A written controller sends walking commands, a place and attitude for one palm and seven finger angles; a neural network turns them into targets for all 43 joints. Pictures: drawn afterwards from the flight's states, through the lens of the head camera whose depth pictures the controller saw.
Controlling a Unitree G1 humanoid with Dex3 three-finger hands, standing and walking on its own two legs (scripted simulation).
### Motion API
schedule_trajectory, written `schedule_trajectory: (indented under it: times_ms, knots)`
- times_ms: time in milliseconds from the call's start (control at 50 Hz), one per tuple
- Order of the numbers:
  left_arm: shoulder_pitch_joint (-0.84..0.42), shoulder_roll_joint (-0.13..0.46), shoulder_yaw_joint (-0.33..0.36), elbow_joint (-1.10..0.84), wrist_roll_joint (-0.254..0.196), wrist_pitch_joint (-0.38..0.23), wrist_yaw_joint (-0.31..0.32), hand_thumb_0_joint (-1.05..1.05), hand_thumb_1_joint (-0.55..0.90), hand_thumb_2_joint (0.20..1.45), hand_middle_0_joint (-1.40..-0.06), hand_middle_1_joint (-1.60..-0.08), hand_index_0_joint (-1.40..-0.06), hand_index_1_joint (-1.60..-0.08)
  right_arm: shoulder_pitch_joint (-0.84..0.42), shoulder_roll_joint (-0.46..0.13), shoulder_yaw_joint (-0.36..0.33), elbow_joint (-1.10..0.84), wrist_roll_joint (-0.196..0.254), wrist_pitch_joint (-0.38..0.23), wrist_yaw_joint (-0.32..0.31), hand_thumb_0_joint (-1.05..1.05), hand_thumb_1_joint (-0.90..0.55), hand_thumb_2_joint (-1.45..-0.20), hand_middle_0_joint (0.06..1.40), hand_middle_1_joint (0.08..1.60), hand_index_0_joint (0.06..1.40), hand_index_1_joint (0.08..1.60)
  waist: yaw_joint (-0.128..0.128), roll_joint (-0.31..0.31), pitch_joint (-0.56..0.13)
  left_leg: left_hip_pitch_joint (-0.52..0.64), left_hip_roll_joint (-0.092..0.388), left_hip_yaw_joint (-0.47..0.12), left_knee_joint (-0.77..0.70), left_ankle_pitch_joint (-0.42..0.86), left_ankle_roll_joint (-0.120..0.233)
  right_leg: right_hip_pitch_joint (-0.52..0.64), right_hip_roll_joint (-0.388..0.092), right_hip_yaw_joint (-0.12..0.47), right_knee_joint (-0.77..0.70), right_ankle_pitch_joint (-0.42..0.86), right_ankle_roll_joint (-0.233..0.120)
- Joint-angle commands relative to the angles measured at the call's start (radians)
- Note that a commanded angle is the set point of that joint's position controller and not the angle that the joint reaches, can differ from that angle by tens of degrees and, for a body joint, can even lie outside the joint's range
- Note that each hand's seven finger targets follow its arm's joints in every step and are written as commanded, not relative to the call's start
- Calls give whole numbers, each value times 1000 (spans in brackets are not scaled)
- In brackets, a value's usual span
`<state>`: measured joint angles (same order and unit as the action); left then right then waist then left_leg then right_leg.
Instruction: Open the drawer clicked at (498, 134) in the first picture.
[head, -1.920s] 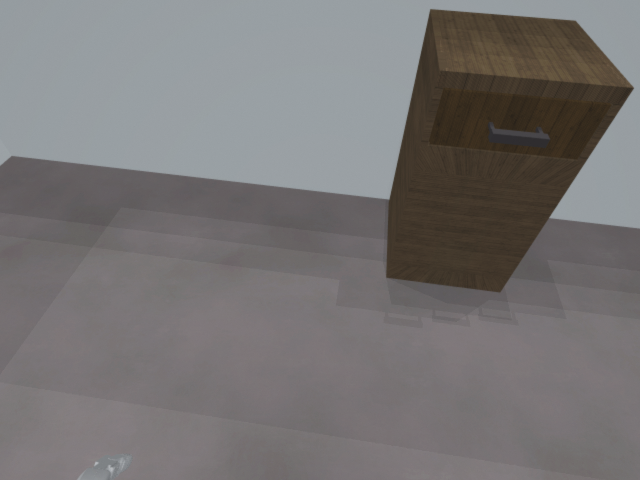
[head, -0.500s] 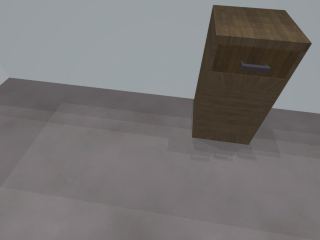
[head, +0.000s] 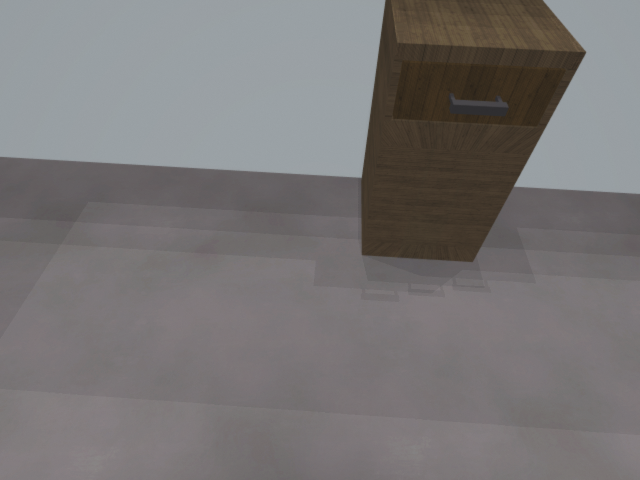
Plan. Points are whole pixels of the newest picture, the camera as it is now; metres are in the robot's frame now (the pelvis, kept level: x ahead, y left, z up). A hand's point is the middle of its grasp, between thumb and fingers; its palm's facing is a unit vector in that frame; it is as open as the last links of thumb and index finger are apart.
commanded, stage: walk to a spot facing it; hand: left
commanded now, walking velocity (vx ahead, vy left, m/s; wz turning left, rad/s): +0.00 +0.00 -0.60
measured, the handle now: (476, 103) +1.00 -0.33 -0.06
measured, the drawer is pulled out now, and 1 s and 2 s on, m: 0.00 0.00 0.00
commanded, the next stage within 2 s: none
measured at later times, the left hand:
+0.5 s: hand out of the picture +0.06 +0.18 -0.15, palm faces -0.16 -0.95 -0.25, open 7.4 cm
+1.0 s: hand (201, 477) +0.15 +0.18 -0.16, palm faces -0.51 -0.83 -0.21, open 7.4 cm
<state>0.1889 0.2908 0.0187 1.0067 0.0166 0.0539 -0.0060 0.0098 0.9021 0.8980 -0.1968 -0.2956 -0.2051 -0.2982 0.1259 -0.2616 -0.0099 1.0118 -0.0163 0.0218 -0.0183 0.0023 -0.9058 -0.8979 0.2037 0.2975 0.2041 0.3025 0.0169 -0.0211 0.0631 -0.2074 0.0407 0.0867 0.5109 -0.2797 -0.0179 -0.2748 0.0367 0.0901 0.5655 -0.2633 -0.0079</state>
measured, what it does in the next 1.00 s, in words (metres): steps on the spot, turning right: left foot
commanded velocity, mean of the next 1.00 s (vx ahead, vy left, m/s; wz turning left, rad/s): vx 0.00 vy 0.00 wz -0.60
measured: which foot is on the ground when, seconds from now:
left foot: down 0.00-0.14, up 0.16-0.64, down 0.66-1.00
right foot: down 0.00-0.66, up 0.68-1.00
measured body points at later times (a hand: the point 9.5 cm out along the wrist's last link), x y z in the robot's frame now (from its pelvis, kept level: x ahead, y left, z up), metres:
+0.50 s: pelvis -0.02 -0.02 +0.01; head +0.02 -0.03 +0.45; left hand +0.06 +0.23 -0.13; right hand +0.03 -0.30 -0.13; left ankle -0.02 +0.15 -0.67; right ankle +0.00 -0.10 -0.73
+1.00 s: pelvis -0.04 +0.04 +0.00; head +0.01 +0.04 +0.45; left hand +0.18 +0.22 -0.15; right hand -0.12 -0.20 -0.13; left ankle +0.00 +0.14 -0.73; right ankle -0.12 -0.09 -0.68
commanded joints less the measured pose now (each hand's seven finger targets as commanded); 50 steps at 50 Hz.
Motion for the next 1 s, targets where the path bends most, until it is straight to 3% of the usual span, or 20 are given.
schedule_trajectory:
  times_ms: [0,40,80,100,120,140,180,240,380,500,580,600,620,640,660,680,700,760,860,980]
  knots:
    - [18,92,43,-106,3,-3,-2,0,900,900,-200,-300,-200,-300,2,-208,-72,-89,1,-18,-15,0,-900,-900,200,300,200,300,-5,222,-67,19,314,-196,-166,278,167,-98,-31,-76,290,-181,24]
    - [55,79,53,-118,1,-2,-6,0,900,900,-200,-300,-200,-300,-30,-198,-77,-113,-3,-19,-15,0,-900,-900,200,300,200,300,16,221,-63,-38,325,-151,-112,334,171,-44,-71,-68,285,-228,19]
    - [149,77,64,-101,6,-13,-10,0,900,900,-200,-300,-200,-300,-60,-189,-81,-129,-4,-12,-13,0,-900,-900,200,300,200,300,67,136,-74,-110,250,-46,86,250,91,83,-71,-89,65,-36,14]
    - [182,152,78,-98,18,-31,-3,0,900,900,-200,-300,-200,-300,-29,-131,-76,-140,3,-1,-8,0,-900,-900,200,300,200,300,70,-133,-82,-214,113,44,354,6,0,132,-198,131,-172,147,-25]
    - [187,235,89,-109,16,-40,13,0,900,900,-200,-300,-200,-300,-44,-67,-61,-181,5,1,-4,0,-900,-900,200,300,200,300,60,-344,-46,-397,-16,0,571,-320,-43,99,-405,511,-287,390,-119]
    - [185,217,89,-116,6,-33,24,0,900,900,-200,-300,-200,-300,-49,-96,-67,-179,7,6,-9,0,-900,-900,200,300,200,300,61,-227,-67,-361,12,-120,636,-287,-25,84,-403,448,-293,320,-180]
    - [93,160,84,-140,4,-37,25,0,900,900,-200,-300,-200,-300,-43,-99,-72,-153,5,2,-4,0,-900,-900,200,300,200,300,23,-153,-45,-373,40,-133,664,-167,-27,55,-310,385,-278,208,-168]
    - [73,121,76,-148,-1,-46,20,0,900,900,-200,-300,-200,-300,-2,-76,-72,-125,0,4,-2,0,-900,-900,200,300,200,300,-3,-68,-92,-340,32,-118,630,-68,-46,89,-239,281,-244,268,-148]
    - [147,114,86,-129,3,-43,21,0,900,900,-200,-300,-200,-300,-34,-61,-69,-145,1,3,-12,0,-900,-900,200,300,200,300,30,-80,-137,-356,13,-121,518,-85,-62,197,-219,320,-225,332,-158]
    - [117,135,98,-144,12,-30,23,0,900,900,-200,-300,-200,-300,-47,-58,-64,-174,11,-7,-18,0,-900,-900,200,300,200,300,38,-118,-127,-231,-14,-118,295,-154,-43,116,-211,409,-223,329,-186]
    - [28,147,101,-167,10,-19,20,0,900,900,-200,-300,-200,-300,85,-53,-65,-153,21,-20,-24,0,-900,-900,200,300,200,300,-28,-133,-163,5,-45,-100,3,-52,-17,-8,-163,406,-173,294,-122]
    - [8,131,96,-177,4,-17,17,0,900,900,-200,-300,-200,-300,136,-73,-68,-142,21,-29,-28,0,-900,-900,200,300,200,300,-52,-105,-181,139,-24,-107,-109,18,-4,-94,-108,362,-127,220,-76]
    - [12,80,87,-192,-4,-15,11,0,900,900,-200,-300,-200,-300,157,-135,-79,-139,15,-38,-34,0,-900,-900,200,300,200,300,-65,73,-187,261,129,-259,-228,-23,42,-245,-2,251,2,47,-23]
    - [17,42,81,-209,-5,-15,-2,0,900,900,-200,-300,-200,-300,111,-215,-95,-166,5,-34,-30,0,-900,-900,200,300,200,300,-47,325,-129,241,377,-494,-297,21,114,-409,92,60,256,-274,34]
    - [2,78,94,-212,9,-15,0,0,900,900,-200,-300,-200,-300,68,-217,-88,-196,6,-25,-26,0,-900,-900,200,300,200,300,-38,240,-88,82,455,-506,-286,62,177,-366,22,34,444,-283,58]
    - [38,100,108,-192,18,-7,-5,0,900,900,-200,-300,-200,-300,3,-159,-73,-213,-1,-26,-25,0,-900,-900,200,300,200,300,2,172,-62,-31,393,-420,-301,33,184,-315,10,29,570,-219,73]
    - [53,98,117,-171,23,1,-14,0,900,900,-200,-300,-200,-300,-55,-129,-65,-223,-4,-30,-28,0,-900,-900,200,300,200,300,31,181,-25,-82,320,-318,-285,60,161,-305,5,14,660,-163,80]
    - [60,58,101,-165,18,5,-31,0,900,900,-200,-300,-200,-300,-27,-100,-57,-218,-5,-38,-26,0,-900,-900,200,300,200,300,29,167,-6,-33,213,-127,-224,222,128,-337,-19,-43,712,-88,88]
    - [-54,31,83,-202,6,5,-33,0,900,900,-200,-300,-200,-300,139,-123,-75,-168,-6,-38,-22,0,-900,-900,200,300,200,300,-47,177,-26,149,266,-108,-173,408,170,-355,-67,-94,513,-134,100]
    - [-86,12,72,-213,4,-5,-35,0,900,900,-200,-300,-200,-300,153,-163,-98,-143,-11,-32,-11,0,-900,-900,200,300,200,300,-64,245,-71,142,316,-24,-95,496,156,-170,-73,-166,220,-172,69]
